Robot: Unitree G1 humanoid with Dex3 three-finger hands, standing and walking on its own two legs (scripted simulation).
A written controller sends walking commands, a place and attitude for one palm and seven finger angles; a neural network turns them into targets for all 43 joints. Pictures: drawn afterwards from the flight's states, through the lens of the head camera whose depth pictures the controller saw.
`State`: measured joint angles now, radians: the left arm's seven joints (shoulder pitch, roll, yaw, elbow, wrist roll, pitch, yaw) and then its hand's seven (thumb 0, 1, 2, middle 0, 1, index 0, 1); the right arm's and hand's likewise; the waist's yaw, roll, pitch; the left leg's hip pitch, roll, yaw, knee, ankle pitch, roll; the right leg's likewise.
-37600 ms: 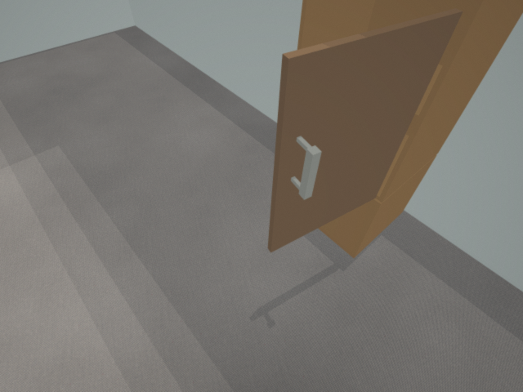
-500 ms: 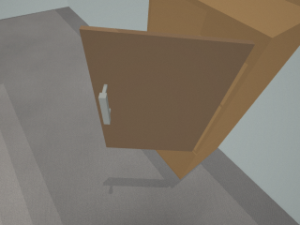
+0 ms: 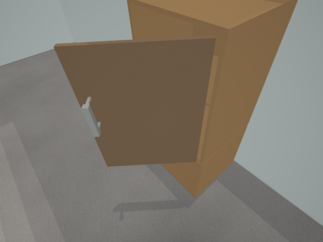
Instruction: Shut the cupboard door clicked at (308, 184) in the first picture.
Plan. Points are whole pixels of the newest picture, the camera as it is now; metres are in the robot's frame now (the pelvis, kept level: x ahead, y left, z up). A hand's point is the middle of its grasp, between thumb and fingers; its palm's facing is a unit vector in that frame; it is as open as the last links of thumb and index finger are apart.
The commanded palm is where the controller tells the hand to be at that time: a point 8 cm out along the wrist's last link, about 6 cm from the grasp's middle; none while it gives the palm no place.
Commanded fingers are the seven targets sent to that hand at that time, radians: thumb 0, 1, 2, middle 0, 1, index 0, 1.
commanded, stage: come to a stop and stand still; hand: left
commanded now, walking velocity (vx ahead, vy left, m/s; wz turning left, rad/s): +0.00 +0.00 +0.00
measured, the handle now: (93, 117) +0.50 +0.24 +0.03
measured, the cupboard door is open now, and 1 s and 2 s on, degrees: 51 51 51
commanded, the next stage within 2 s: look again from close up in 0.90 s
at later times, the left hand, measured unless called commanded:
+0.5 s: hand out of the picture +0.03 +0.17 -0.16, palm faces +0.03 -0.98 -0.18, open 7.4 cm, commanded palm none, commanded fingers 0.00 0.90 0.90 -0.20 -0.30 -0.20 -0.30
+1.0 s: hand out of the picture +0.08 +0.20 -0.15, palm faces +0.02 -0.97 -0.24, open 7.4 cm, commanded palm none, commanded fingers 0.00 0.90 0.90 -0.20 -0.30 -0.20 -0.30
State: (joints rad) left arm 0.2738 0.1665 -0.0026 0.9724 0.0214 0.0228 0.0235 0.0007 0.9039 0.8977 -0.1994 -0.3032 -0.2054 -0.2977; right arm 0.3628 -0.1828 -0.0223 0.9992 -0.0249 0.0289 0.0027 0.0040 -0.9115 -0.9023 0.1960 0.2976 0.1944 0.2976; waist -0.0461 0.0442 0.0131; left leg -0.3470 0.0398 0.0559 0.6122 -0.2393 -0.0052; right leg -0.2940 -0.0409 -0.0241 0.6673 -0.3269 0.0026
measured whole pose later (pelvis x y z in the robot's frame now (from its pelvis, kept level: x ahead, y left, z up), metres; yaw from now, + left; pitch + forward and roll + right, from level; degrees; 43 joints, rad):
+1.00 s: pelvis +0.06 +0.00 +0.02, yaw +1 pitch -1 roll +1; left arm 0.23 0.20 0.00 1.10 0.02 -0.01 0.02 0.00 0.91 0.90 -0.20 -0.30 -0.20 -0.30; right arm 0.20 -0.18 0.01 1.12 -0.01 -0.02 -0.02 0.00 -0.91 -0.90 0.20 0.30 0.20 0.30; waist 0.01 0.00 0.05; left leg -0.20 0.02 0.04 0.43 -0.21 -0.02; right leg -0.13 -0.04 -0.04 0.45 -0.30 0.02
